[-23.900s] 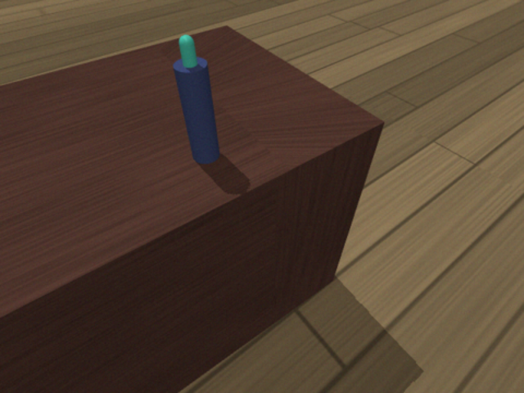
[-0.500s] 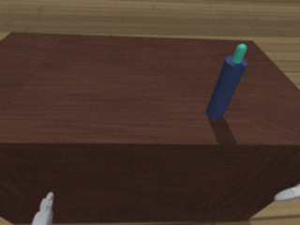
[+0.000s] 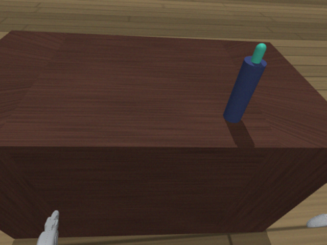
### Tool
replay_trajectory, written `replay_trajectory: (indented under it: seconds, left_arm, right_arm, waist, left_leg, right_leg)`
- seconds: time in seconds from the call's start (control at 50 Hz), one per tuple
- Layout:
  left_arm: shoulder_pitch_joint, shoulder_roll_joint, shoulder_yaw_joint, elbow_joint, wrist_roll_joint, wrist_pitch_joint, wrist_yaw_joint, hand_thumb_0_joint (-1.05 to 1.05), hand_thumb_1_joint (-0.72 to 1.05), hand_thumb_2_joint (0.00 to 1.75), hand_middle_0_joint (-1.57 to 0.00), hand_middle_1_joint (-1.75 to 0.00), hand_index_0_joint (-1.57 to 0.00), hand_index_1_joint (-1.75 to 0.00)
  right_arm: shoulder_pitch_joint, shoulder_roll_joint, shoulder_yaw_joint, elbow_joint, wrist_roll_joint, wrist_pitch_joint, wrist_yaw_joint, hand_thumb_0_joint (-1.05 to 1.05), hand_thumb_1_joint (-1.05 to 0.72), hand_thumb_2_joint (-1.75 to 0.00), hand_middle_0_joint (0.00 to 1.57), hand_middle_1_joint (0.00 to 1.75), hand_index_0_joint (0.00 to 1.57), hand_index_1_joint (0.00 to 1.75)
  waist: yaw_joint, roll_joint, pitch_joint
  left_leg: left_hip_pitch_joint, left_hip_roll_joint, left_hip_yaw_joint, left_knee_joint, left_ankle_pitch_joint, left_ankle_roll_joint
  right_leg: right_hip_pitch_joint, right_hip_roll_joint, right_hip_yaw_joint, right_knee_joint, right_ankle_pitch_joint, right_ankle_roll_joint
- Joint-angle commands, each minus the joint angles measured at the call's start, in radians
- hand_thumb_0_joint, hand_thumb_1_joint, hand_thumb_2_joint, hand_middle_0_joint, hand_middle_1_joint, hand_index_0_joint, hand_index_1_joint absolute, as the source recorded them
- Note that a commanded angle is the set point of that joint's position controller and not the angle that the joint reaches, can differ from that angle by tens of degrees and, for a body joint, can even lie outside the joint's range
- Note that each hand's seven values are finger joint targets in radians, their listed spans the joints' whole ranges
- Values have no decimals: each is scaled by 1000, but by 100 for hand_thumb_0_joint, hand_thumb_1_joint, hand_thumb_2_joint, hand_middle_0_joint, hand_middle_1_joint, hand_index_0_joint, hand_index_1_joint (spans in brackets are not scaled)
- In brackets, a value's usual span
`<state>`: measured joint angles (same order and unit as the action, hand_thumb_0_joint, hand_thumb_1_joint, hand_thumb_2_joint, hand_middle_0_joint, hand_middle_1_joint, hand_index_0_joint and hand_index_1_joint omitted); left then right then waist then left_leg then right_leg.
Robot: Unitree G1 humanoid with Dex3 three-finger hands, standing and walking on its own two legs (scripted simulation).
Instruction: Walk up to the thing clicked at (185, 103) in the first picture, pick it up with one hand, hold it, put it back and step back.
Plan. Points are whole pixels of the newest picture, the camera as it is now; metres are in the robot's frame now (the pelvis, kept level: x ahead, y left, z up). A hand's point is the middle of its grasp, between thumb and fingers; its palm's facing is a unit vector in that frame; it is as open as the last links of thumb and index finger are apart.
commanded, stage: sink last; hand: right
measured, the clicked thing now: (245, 85) +0.50 -0.23 +0.15
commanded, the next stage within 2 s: home in 0.02 s
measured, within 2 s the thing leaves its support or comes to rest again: neither
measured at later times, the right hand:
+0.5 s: hand (281, 213) +0.19 -0.25 +0.04, palm faces +0.25 +0.91 -0.33, open 17.5 cm
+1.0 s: hand (231, 228) +0.20 -0.19 -0.10, palm faces +0.08 +0.97 -0.23, open 17.4 cm
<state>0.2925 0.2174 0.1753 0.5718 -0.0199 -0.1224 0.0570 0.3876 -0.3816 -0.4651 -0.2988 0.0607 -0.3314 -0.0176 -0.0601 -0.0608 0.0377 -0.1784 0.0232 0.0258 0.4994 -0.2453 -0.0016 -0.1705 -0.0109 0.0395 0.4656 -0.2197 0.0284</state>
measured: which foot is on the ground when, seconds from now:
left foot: down 0.00-1.00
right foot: down 0.00-1.00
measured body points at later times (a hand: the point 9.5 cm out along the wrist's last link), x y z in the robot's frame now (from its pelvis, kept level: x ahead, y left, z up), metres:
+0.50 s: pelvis +0.01 -0.02 +0.00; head +0.01 +0.00 +0.45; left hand +0.18 +0.20 -0.09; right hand +0.17 -0.30 +0.06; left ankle +0.02 +0.12 -0.74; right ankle +0.03 -0.14 -0.74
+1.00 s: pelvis +0.02 -0.01 +0.00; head +0.05 -0.01 +0.45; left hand +0.15 +0.23 -0.11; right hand +0.20 -0.24 -0.08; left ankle +0.02 +0.12 -0.74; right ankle +0.03 -0.14 -0.74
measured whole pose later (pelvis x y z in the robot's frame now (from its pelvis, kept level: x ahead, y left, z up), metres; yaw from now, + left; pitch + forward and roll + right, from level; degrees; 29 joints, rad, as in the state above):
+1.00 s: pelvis +0.02 -0.01 +0.00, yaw +1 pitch +0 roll +0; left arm 0.22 0.21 0.00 0.70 0.00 -0.07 0.05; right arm 0.21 -0.17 -0.03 0.58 0.00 -0.12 -0.08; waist 0.00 0.00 0.05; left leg -0.24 0.02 0.00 0.49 -0.26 -0.01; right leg -0.23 -0.02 0.01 0.49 -0.26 0.02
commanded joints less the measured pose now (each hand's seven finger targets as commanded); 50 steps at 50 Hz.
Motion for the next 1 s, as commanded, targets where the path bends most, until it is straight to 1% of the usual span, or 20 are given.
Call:
replay_trajectory:
  seconds: [0.0,0.06,0.1,0.2,0.26,0.34,0.38,0.5,0.54,0.56,0.58,0.62,0.66,0.7,0.72,0.74,0.76,0.84,0.86,0.98]
  left_arm:
    - [-90,164,71,-181,2,-63,3,0,-52,6,-5,-5,-5,-5]
    - [-94,155,67,-186,-3,-67,-2,0,-53,6,-5,-5,-5,-5]
    - [-87,122,36,-169,-5,-71,-8,0,-53,6,-5,-5,-5,-5]
    - [-143,28,-71,-154,-5,-68,-13,0,-13,46,-13,-18,-13,-18]
    - [-200,12,-119,-149,-2,-66,-12,0,11,57,-14,-20,-14,-20]
    - [-145,105,-49,-91,6,-61,-6,0,41,62,-15,-22,-15,-22]
    - [-140,138,-10,-94,6,-61,-4,0,49,67,-16,-23,-16,-23]
    - [-194,94,-57,-110,5,-63,-1,0,87,89,-20,-29,-20,-29]
    - [-196,20,-129,-80,3,-61,-3,0,88,89,-20,-29,-20,-30]
    - [-209,44,-112,-85,3,-61,1,0,90,90,-20,-30,-20,-30]
    - [-202,20,-138,-61,6,-60,0,0,90,90,-20,-30,-20,-30]
    - [-232,42,-137,-71,7,-61,1,0,90,90,-20,-30,-20,-30]
    - [-204,36,-147,-41,7,-52,1,0,90,90,-20,-30,-20,-30]
    - [-224,70,-125,-56,6,-46,4,0,90,90,-20,-30,-20,-30]
    - [-130,135,-123,20,27,-29,3,0,90,90,-20,-30,-20,-30]
    - [-148,117,-136,6,25,-26,2,0,90,90,-20,-30,-20,-30]
    - [-157,109,-139,-3,23,-26,-4,0,90,90,-20,-30,-20,-30]
    - [-167,105,-141,-8,23,-10,-2,0,90,90,-20,-30,-20,-30]
    - [-167,106,-143,-13,24,-7,-3,0,90,90,-20,-30,-20,-30]
    - [-153,107,-138,-17,19,12,0,0,90,90,-20,-30,-20,-30]
  right_arm:
    - [-52,-215,-130,-109,16,-66,-16,0,57,-5,5,6,5,6]
    - [-44,-201,-109,-90,16,-73,-10,0,56,-6,5,6,5,6]
    - [-59,-206,-103,-107,15,-81,-10,0,55,-6,5,6,5,6]
    - [-49,-162,-39,-50,0,-65,-13,0,55,-5,5,5,5,5]
    - [-27,-106,38,-15,-7,-49,-14,0,56,-5,5,5,5,5]
    - [58,-46,120,61,-14,-12,-9,0,56,-5,5,5,5,5]
    - [39,-43,136,84,-17,7,-7,0,54,-6,5,5,5,5]
    - [-30,9,243,219,-35,59,-11,0,57,-4,5,5,5,5]
    - [-34,46,298,289,-42,75,-10,0,59,-3,5,5,5,5]
    - [-68,39,304,300,-42,76,-13,0,58,-4,5,5,5,5]
    - [-55,63,337,364,-48,86,-13,0,59,-3,5,5,5,5]
    - [-99,76,372,423,-52,97,-16,0,56,-5,5,5,5,5]
    - [-86,75,380,540,-57,115,-19,0,55,-5,5,5,5,5]
    - [-151,56,379,585,-58,126,-24,0,55,-6,5,5,5,5]
    - [-167,-8,259,570,-57,117,-58,0,55,-5,5,5,5,5]
    - [-150,59,346,643,-64,128,-52,0,51,-7,6,6,6,6]
    - [-177,97,393,665,-62,134,-49,0,55,-5,5,5,5,5]
    - [-250,61,358,718,-64,138,-69,0,55,-5,5,5,5,5]
    - [-241,88,385,715,-64,140,-68,0,54,-6,5,5,5,5]
    - [-238,120,415,740,-58,159,-81,0,55,-5,5,5,5,5]
  waist:
    - [-9,87,-6]
    - [-4,80,-2]
    - [-6,56,1]
    - [-6,13,-31]
    - [-3,-13,-46]
    - [23,13,-61]
    - [41,24,-65]
    - [55,81,-68]
    - [50,52,-63]
    - [57,53,-66]
    - [59,37,-74]
    - [59,33,-90]
    - [62,22,-107]
    - [64,25,-128]
    - [31,11,-124]
    - [56,22,-104]
    - [67,33,-96]
    - [51,28,-125]
    - [52,27,-136]
    - [56,81,-154]
  left_leg:
    - [-18,7,6,-177,-83,-2]
    - [-16,5,6,-182,-86,-2]
    - [-7,0,12,-180,-71,0]
    - [32,-13,28,-153,30,4]
    - [40,-18,30,-144,50,9]
    - [34,-26,47,-135,81,12]
    - [22,-27,50,-133,89,9]
    - [12,-26,51,-138,88,4]
    - [4,-19,41,-135,94,4]
    - [2,-21,42,-133,87,4]
    - [8,-19,38,-127,111,5]
    - [11,-22,39,-117,113,7]
    - [10,-21,35,-102,153,7]
    - [18,-20,33,-96,177,6]
    - [19,-25,20,-91,164,10]
    - [2,-26,16,-91,158,9]
    - [-9,-31,23,-87,131,11]
    - [6,-21,6,-86,122,6]
    - [1,-23,7,-81,135,7]
    - [6,-30,16,-72,187,3]
  right_leg:
    - [-9,44,-69,-98,-15,-44]
    - [-3,41,-71,-110,-18,-43]
    - [-5,41,-70,-118,-17,-45]
    - [-9,32,-64,-124,43,-43]
    - [-12,26,-63,-127,64,-36]
    - [19,18,-56,-129,92,-32]
    - [31,16,-54,-126,96,-33]
    - [30,11,-49,-121,83,-39]
    - [21,19,-58,-109,88,-38]
    - [13,16,-55,-113,77,-38]
    - [12,18,-58,-103,98,-37]
    - [4,14,-57,-103,97,-32]
    - [-1,15,-59,-84,138,-31]
    - [3,14,-60,-77,159,-28]
    - [-10,24,-61,-61,137,-29]
    - [-16,22,-69,-60,127,-30]
    - [-27,17,-65,-66,98,-28]
    - [-50,29,-77,-47,81,-34]
    - [-34,28,-78,-45,94,-31]
    - [-20,20,-77,-37,146,-35]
